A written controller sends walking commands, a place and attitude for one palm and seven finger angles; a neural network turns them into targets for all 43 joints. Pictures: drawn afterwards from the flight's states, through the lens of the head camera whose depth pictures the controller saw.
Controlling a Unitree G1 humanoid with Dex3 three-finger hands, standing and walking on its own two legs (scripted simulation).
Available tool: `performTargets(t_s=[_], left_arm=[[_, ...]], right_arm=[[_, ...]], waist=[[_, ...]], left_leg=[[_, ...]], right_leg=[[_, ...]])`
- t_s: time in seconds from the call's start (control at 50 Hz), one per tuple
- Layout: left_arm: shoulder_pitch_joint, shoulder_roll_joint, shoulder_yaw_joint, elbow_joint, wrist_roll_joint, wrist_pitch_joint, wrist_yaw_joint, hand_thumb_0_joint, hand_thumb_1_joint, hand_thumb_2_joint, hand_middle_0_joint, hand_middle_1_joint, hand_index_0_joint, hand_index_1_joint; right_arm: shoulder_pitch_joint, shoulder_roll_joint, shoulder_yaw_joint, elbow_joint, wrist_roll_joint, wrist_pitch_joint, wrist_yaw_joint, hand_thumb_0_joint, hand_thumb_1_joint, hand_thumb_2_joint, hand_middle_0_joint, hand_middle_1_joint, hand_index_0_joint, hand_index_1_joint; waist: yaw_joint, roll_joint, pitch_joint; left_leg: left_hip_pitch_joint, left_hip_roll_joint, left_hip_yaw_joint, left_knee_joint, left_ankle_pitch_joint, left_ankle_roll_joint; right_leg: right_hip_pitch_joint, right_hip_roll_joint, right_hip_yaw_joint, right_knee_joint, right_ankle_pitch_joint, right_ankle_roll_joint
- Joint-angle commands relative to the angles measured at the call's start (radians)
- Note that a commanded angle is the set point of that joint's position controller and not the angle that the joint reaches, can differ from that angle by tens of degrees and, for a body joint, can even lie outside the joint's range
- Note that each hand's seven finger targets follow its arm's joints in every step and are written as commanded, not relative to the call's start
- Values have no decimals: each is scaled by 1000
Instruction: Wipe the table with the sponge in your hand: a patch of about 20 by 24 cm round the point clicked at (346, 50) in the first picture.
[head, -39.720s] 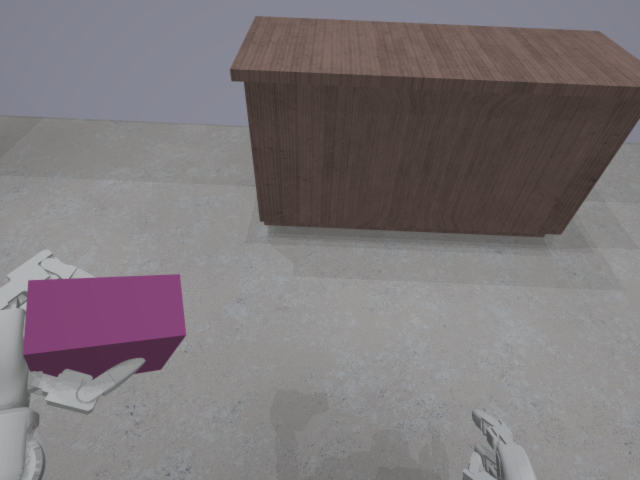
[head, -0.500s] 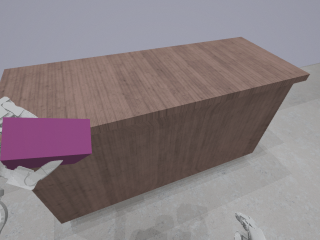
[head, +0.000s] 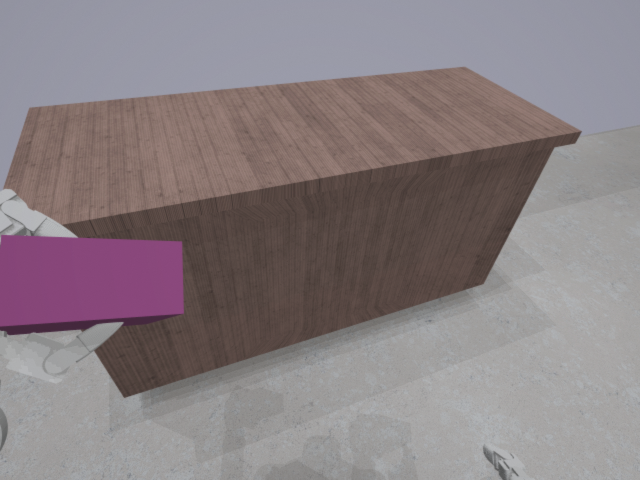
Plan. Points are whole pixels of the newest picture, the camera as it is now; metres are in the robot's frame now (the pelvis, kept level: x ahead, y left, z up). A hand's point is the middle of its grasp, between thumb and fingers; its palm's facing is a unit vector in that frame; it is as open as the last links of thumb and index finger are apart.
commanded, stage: stop stepping back and stand still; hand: left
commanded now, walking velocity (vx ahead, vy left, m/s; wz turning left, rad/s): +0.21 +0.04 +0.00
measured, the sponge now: (115, 289) +0.22 +0.20 +0.21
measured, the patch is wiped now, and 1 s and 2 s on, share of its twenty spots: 1.00 1.00 1.00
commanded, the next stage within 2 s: stand and wait in 1.46 s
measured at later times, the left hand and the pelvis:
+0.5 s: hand (15, 356) +0.14 +0.22 +0.24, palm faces +0.44 -0.83 -0.33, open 9.6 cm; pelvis -0.06 -0.01 +0.01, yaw +1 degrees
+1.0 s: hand out of the picture +0.16 +0.26 +0.23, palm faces +0.51 -0.80 -0.32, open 9.6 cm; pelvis -0.04 +0.01 +0.03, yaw +3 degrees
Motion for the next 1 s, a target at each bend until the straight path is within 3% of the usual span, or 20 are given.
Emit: performTargets(t_s=[0.0,0.02,0.06,0.1,0.18,0.22,0.24,0.26,0.28,0.34,0.4,0.44,0.48,0.56,0.6,0.68,0.76,0.8,0.86,0.98], left_arm=[[-149,176,94,-177,-7,-43,54,0,100,1300,-1200,-1600,-1200,-1600],[-167,190,113,-180,-1,-49,63,0,100,1300,-1200,-1600,-1200,-1600],[-230,231,116,-184,21,-55,68,0,100,1300,-1200,-1600,-1200,-1600],[-104,155,82,-15,8,-46,55,0,100,1300,-1200,-1600,-1200,-1600],[-137,140,59,-54,1,-39,45,0,100,1300,-1200,-1600,-1200,-1600],[-116,124,36,-52,12,-18,39,0,100,1300,-1200,-1600,-1200,-1600],[-136,153,43,-72,15,-18,33,0,100,1300,-1200,-1600,-1200,-1600],[-174,189,61,-96,14,-27,34,0,100,1300,-1200,-1600,-1200,-1600],[-212,176,63,-124,-3,-36,34,0,100,1300,-1200,-1600,-1200,-1600],[-186,193,84,-229,-8,-41,35,0,100,1300,-1200,-1600,-1200,-1600],[-121,177,78,-225,-4,-43,73,0,100,1300,-1200,-1600,-1200,-1600],[-137,155,85,-237,-7,-51,96,0,100,1300,-1200,-1600,-1200,-1600],[-100,152,88,-121,-3,-30,97,0,100,1300,-1200,-1600,-1200,-1600],[-21,135,70,-21,1,-13,77,0,100,1300,-1200,-1600,-1200,-1600],[-66,154,57,-70,4,-27,59,0,100,1300,-1200,-1600,-1200,-1600],[-95,190,93,-236,2,-48,72,0,100,1300,-1200,-1600,-1200,-1600],[-46,148,81,-197,3,-62,104,0,100,1300,-1200,-1600,-1200,-1600],[-63,127,68,-120,15,-46,102,0,100,1300,-1200,-1600,-1200,-1600],[-96,111,35,-66,18,-44,89,0,100,1300,-1200,-1600,-1200,-1600],[-123,116,17,-148,18,-52,84,0,100,1300,-1200,-1600,-1200,-1600]], right_arm=[[-122,-121,-31,-212,-21,-96,-37,0,-900,-900,200,300,200,300],[-117,-125,-39,-222,-18,-114,-33,0,-900,-900,200,300,200,300],[-106,-83,-35,-179,-17,-125,-17,0,-900,-900,200,300,200,300],[-105,-93,-31,-139,-7,-119,-3,0,-900,-900,200,300,200,300],[-135,-127,-28,-190,-20,-104,-18,0,-900,-900,200,300,200,300],[-140,-129,-34,-209,-23,-85,-17,0,-900,-900,200,300,200,300],[-148,-116,-44,-224,-21,-73,-14,0,-900,-900,200,300,200,300],[-156,-118,-43,-237,-19,-76,-10,0,-900,-900,200,300,200,300],[-148,-81,-38,-196,-12,-75,-6,0,-900,-900,200,300,200,300],[-143,-82,-38,-176,-14,-54,-4,0,-900,-900,200,300,200,300],[-157,-71,-19,-189,-28,-71,-45,0,-900,-900,200,300,200,300],[-149,-136,-43,-214,-34,-90,-53,0,-900,-900,200,300,200,300],[-107,-104,-46,-211,-20,-95,-41,0,-900,-900,200,300,200,300],[-172,-111,-25,-212,-27,-88,-23,0,-900,-900,200,300,200,300],[-177,-105,-43,-230,-31,-73,-13,0,-900,-900,200,300,200,300],[-163,-75,-31,-194,-33,-64,-9,0,-900,-900,200,300,200,300],[-177,-122,-41,-232,-33,-75,-39,0,-900,-900,200,300,200,300],[-183,-98,-29,-220,-25,-79,-41,0,-900,-900,200,300,200,300],[-185,-101,-32,-214,-31,-93,-36,0,-900,-900,200,300,200,300],[-193,-97,-29,-203,-45,-92,-28,0,-900,-900,200,300,200,300]], waist=[[-2,266,-63],[-4,386,-53],[-16,252,12],[7,67,87],[23,189,56],[49,13,19],[40,-240,11],[12,-258,-4],[6,-177,-24],[-12,-67,50],[-10,53,-30],[3,387,-42],[-12,250,3],[34,43,72],[15,-210,77],[-9,-49,10],[26,262,-13],[27,188,45],[20,14,54],[18,65,6]], left_leg=[[240,88,-168,-642,-204,78],[257,234,-355,-711,-76,151],[179,286,-506,-714,-77,210],[78,276,-378,-687,-135,171],[-64,178,-186,-623,-232,71],[-150,49,-60,-276,-244,24],[-226,-50,27,98,-175,-9],[-264,-60,-57,311,-79,-31],[-221,-11,-107,335,-23,-39],[45,77,-110,60,20,-18],[281,-2,29,-411,-25,-5],[272,182,-323,-662,-226,89],[185,250,-449,-728,-198,139],[-103,99,-164,-502,-173,15],[-117,-27,-47,-76,-95,-44],[177,38,-88,-324,22,-27],[144,166,-322,-714,-134,27],[10,140,-279,-736,-257,13],[75,53,-172,-576,-36,-18],[188,47,-150,-552,75,-27]], right_leg=[[-97,-27,109,91,-348,10],[-191,72,16,409,-293,66],[-299,-18,189,619,-224,58],[-244,-59,199,498,-160,53],[186,-10,36,-29,-178,51],[385,-4,34,-274,-67,24],[379,-172,317,-420,-108,-59],[318,-351,596,-512,-59,-121],[214,-362,622,-559,-379,-132],[-108,-323,416,-490,-394,-117],[-70,-183,215,-291,-443,-52],[-59,14,48,96,-302,37],[-90,9,115,268,-268,69],[334,-7,95,-275,-56,61],[218,-269,520,-551,-352,-65],[83,-262,366,-452,-258,-69],[185,6,98,-144,-96,62],[257,12,104,-179,-87,77],[238,-40,186,-355,-65,53],[201,-75,232,-395,-80,29]])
